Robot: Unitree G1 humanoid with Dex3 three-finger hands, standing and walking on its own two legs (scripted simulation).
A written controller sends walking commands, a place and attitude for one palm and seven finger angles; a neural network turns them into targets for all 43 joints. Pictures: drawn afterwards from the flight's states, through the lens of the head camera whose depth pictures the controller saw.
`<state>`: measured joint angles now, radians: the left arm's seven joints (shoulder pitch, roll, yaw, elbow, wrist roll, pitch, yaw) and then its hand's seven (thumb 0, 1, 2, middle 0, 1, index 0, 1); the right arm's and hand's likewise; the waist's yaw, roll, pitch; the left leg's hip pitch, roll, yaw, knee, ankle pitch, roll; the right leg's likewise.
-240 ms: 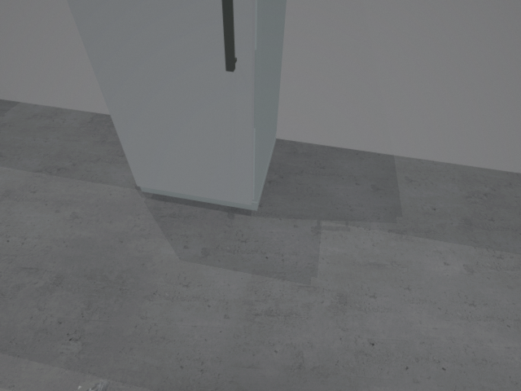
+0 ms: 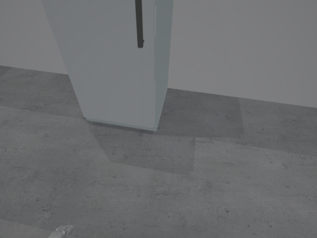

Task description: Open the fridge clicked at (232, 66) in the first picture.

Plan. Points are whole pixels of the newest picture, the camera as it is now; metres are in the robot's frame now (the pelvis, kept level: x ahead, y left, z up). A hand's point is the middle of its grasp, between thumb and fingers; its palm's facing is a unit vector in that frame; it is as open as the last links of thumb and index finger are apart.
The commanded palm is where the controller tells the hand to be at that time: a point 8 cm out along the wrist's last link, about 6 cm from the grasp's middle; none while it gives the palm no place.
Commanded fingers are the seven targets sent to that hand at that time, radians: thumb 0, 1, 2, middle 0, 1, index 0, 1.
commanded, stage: stand and wait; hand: right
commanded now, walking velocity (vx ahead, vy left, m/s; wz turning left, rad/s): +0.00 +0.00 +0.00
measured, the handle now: (140, 13) +1.02 +0.14 +0.17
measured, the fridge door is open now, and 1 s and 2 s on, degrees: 0 0 0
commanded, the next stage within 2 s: look at it before walking up in 0.60 s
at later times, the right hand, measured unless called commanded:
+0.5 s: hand out of the picture +0.05 -0.24 -0.15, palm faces -0.03 +0.94 -0.34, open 7.4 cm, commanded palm none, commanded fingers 0.00 -0.90 -0.90 0.20 0.30 0.20 0.30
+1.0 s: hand out of the picture +0.06 -0.23 -0.15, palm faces -0.04 +0.94 -0.33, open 7.4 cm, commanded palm none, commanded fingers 0.00 -0.90 -0.90 0.20 0.30 0.20 0.30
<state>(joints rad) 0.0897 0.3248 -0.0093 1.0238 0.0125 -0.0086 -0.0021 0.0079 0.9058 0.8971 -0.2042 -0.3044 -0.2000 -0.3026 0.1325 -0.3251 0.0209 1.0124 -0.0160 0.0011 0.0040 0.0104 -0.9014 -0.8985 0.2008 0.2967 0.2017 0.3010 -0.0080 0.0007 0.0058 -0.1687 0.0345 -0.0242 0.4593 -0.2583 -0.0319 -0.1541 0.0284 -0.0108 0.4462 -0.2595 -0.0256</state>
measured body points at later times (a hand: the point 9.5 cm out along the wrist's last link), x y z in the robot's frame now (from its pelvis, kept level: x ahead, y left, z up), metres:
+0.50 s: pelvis -0.01 +0.01 +0.00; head -0.02 +0.02 +0.45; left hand +0.05 +0.31 -0.13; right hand +0.05 -0.28 -0.13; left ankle -0.01 +0.14 -0.74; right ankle -0.01 -0.10 -0.74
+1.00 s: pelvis -0.01 +0.02 +0.01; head -0.01 +0.02 +0.45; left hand +0.06 +0.31 -0.13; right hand +0.07 -0.28 -0.13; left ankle -0.01 +0.14 -0.74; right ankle -0.01 -0.10 -0.74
